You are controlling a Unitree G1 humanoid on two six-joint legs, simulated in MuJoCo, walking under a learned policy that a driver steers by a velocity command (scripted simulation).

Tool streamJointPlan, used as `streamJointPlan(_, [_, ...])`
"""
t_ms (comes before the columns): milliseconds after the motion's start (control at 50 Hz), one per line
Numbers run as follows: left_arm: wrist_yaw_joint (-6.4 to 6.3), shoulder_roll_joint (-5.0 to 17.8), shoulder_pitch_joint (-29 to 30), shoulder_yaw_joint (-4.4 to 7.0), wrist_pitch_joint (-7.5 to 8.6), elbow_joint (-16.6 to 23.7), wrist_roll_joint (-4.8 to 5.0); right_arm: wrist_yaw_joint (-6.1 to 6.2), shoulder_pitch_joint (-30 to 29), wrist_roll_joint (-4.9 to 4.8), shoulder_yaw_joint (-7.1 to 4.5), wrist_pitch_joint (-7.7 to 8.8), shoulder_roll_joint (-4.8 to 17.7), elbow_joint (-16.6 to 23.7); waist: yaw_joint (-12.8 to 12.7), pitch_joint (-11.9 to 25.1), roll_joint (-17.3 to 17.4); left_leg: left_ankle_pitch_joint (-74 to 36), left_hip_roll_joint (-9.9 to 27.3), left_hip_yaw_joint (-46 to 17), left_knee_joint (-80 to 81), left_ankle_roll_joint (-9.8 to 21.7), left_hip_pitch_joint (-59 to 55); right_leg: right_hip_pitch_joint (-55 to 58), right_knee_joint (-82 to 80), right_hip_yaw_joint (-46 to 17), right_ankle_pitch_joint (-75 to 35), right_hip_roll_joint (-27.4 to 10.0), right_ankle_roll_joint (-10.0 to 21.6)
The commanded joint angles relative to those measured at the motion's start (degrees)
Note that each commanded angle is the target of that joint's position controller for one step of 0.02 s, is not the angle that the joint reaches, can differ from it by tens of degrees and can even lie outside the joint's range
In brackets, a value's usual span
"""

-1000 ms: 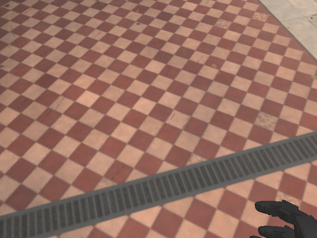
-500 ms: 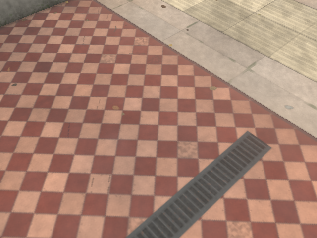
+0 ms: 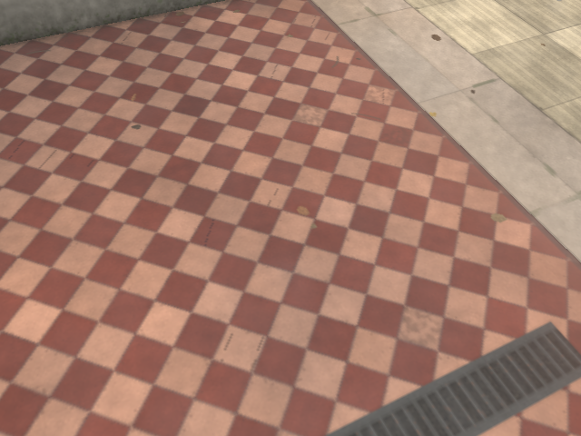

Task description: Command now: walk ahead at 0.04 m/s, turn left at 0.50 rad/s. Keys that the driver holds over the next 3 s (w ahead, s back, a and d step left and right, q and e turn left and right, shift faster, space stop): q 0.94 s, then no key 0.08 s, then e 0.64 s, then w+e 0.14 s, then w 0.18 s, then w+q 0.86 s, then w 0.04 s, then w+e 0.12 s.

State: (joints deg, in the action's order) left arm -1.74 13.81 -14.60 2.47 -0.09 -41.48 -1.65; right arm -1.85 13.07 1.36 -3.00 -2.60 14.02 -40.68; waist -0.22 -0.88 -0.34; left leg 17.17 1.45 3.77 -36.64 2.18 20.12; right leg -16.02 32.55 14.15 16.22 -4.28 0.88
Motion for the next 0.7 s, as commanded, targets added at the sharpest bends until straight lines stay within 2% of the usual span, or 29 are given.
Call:
streamJointPlan(20, [0.26, 3.38, -4.23, 1.47, -1.25, 3.19, -0.87, 1.11, 5.31, 0.73, -2.57, 2.33, 11.46, 3.69, 0.02, 2.81, 17.36, -17.18, 14.71, -23.0, 17.57, 4.48, -11.06, -10.68, 16.58, -1.75, 13.77, -3.05, -1.44])
streamJointPlan(40, [-0.13, 3.92, 0.87, 1.14, -2.25, 6.47, 0.07, 1.63, 8.3, -0.33, -4.3, 1.73, 16.4, 3.97, 3.42, 0.86, 20.46, -25.88, 20.87, -34.87, 20.27, 13.56, -10.32, -20.57, 24.38, -8.28, 23.24, 5.29, -2.5])
streamJointPlan(60, [-0.1, 5.15, 2.3, 1.34, -2.77, 6.05, -0.04, 1.85, 10.08, -0.69, -3.92, 1.19, 14.21, 3.3, 3.67, 1.06, 12.83, -24.15, 19.17, -31.59, 19.89, 15.43, -11.13, -21.58, 30.08, -13.28, 20.23, 3.52, -2.63])
streamJointPlan(80, [0.14, 5.11, 2.69, 1.51, -2.65, 5.59, 0.51, 2.14, 6.96, -0.92, -3.24, 0.77, 12.11, 3.68, 2.07, 0.03, 10.27, -21.22, 15.88, -26.92, 19.46, 14.39, -9.45, -21.51, 31.12, -14.87, 15.16, 2.97, -2.47])
streamJointPlan(100, [0.26, 5.2, 2.48, 1.6, -2.18, 4.82, 0.7, 2.21, 2.68, -0.85, -2.82, 0.41, 10.65, 4.58, 0.2, 0.32, 7.88, -18.97, 12.0, -23.22, 19.42, 12.07, -8.79, -20.34, 29.47, -16.0, 10.39, 2.27, -2.44])
streamJointPlan(140, [0.52, 6.27, 0.36, 2.0, -2.01, 3.32, -0.39, 2.2, -0.98, -1.21, -2.29, 0.51, 8.76, 5.86, -1.04, 3.62, 7.15, -25.45, 8.68, -19.37, 17.94, 10.75, -9.54, -17.54, 30.56, -15.06, 6.24, 3.37, -2.88])
streamJointPlan(200, [0.63, 5.28, 0.91, 1.68, -2.51, 3.29, 0.12, 1.92, 1.32, -1.22, -2.64, 1.1, 9.56, 5.38, -0.23, 5.62, 4.79, -25.48, 8.49, -20.43, 17.33, 11.0, -11.67, -17.32, 28.5, -15.85, 5.53, 3.85, -3.45])
streamJointPlan(280, [0.54, 5.03, 3.93, 1.23, -2.7, 4.34, 0.24, 1.98, 3.21, -0.66, -3.16, 0.64, 10.36, 5.3, 1.9, 4.31, 6.86, -13.74, 8.19, -24.75, 18.26, 11.8, -11.72, -17.1, 20.47, -16.72, 5.75, 4.33, -3.35])
streamJointPlan(340, [0.42, 5.08, 5.21, 0.95, -2.27, 5.09, 0.48, 1.62, 3.01, -0.23, -3.54, 0.24, 11.18, 5.53, 2.48, 3.75, 7.25, -11.43, 7.63, -27.5, 17.53, 12.05, -9.41, -13.39, 14.93, -16.7, 7.18, 5.54, -2.68])
streamJointPlan(420, [-0.03, 5.63, 2.81, 0.79, -1.33, 5.29, 1.34, 0.9, 0.7, -0.1, -3.87, -0.04, 11.61, 5.9, 1.31, 4.43, 8.24, -16.14, 6.38, -31.58, 15.88, 10.43, -6.59, -5.11, 6.1, -16.46, 7.86, 7.89, -0.91])
streamJointPlan(460, [-0.56, 5.48, -1.6, 0.71, -0.55, 4.32, 1.38, 0.9, -2.2, -0.93, -3.85, -0.17, 11.2, 6.18, -1.82, 4.26, 7.57, -13.32, 3.62, -31.49, 13.97, 6.75, -2.05, 4.23, -6.96, -16.11, 1.26, 8.26, 0.51])
streamJointPlan(480, [-1.04, 8.03, -2.99, 1.3, -0.05, 4.17, 0.69, 1.17, -2.08, -1.34, -3.43, 0.09, 9.46, 6.59, -2.1, 4.38, 3.94, -5.1, 0.29, -29.01, 10.76, 3.31, 3.0, 10.06, -13.67, -20.78, 0.79, 2.95, 1.85])
streamJointPlan(500, [-1.41, 13.9, -1.5, 2.35, -0.02, 5.46, -0.36, 1.3, -0.24, -1.95, -2.43, 0.44, 5.05, 7.67, -0.48, 4.64, -9.69, 9.1, -7.65, -18.35, -1.6, -0.46, 11.59, 14.43, -20.33, -37.01, 6.07, -12.54, 6.53])
streamJointPlan(520, [-1.0, 15.62, 2.19, 2.94, -0.35, 6.45, -0.63, 1.85, -0.35, 0.01, -3.38, 0.53, 8.8, 7.34, -0.37, 1.21, -12.77, 15.95, -11.33, -9.43, -13.36, -1.56, 14.9, 6.47, -21.17, -43.7, -1.05, -19.32, 12.2])
streamJointPlan(540, [-0.73, 11.45, 2.63, 1.92, -0.29, 6.8, -0.48, 1.68, -0.89, 0.86, -4.17, 0.5, 11.17, 6.55, 0.31, 0.79, -7.4, 13.84, -7.72, -10.96, -21.38, -1.84, 12.03, 3.69, -19.18, -39.48, -8.2, -17.56, 13.49])
streamJointPlan(560, [-0.51, 8.43, 5.24, 1.04, -0.14, 6.98, -0.01, 1.22, 0.55, 0.61, -4.23, 0.26, 10.6, 5.27, 2.13, 0.27, -5.07, 10.45, -7.23, -10.72, -25.4, -2.12, 10.73, 2.4, -17.87, -33.05, -12.62, -13.68, 12.07])
streamJointPlan(580, [-0.41, 7.53, 7.4, 0.71, -0.14, 7.46, 0.15, 0.75, 2.31, 0.37, -4.15, -0.24, 10.12, 4.16, 3.27, 0.45, -5.51, 7.53, -6.93, -9.77, -28.48, -2.72, 10.52, 3.22, -17.07, -27.45, -15.81, -10.14, 10.32])
streamJointPlan(600, [-0.61, 7.42, 7.91, 0.68, -0.05, 7.73, 0.2, 0.14, 3.45, 0.16, -4.04, -0.69, 9.73, 3.51, 3.23, 1.18, -7.5, 6.17, -6.76, -8.67, -30.7, -3.45, 11.4, 5.21, -16.23, -24.05, -19.62, -8.41, 9.86])
streamJointPlan(620, [-0.66, 7.34, 7.15, 0.68, -0.01, 7.74, 0.12, -0.25, 3.51, -0.17, -3.81, -0.96, 9.43, 3.18, 2.6, 1.75, -7.69, 5.78, -6.36, -7.7, -30.8, -4.25, 12.01, 7.16, -15.41, -21.66, -23.15, -7.57, 9.84])
streamJointPlan(700, [-0.82, 8.62, 1.22, 1.44, 0.13, 6.25, 0.17, -0.8, -2.26, -0.55, -2.86, -1.59, 7.87, 4.97, -1.19, 2.52, -7.6, 6.34, -4.6, -5.95, -24.03, -5.78, 13.87, 14.37, -14.04, -19.87, -24.82, -9.81, 10.96])
